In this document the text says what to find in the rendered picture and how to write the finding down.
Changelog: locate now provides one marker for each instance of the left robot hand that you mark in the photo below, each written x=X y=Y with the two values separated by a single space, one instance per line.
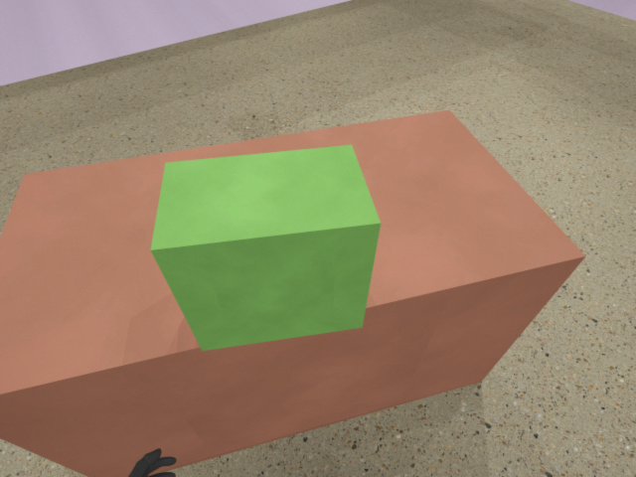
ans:
x=151 y=462

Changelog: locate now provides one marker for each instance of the pedestal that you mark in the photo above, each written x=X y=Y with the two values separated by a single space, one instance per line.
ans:
x=99 y=366

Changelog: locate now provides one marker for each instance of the carton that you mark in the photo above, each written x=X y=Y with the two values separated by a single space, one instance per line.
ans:
x=267 y=246

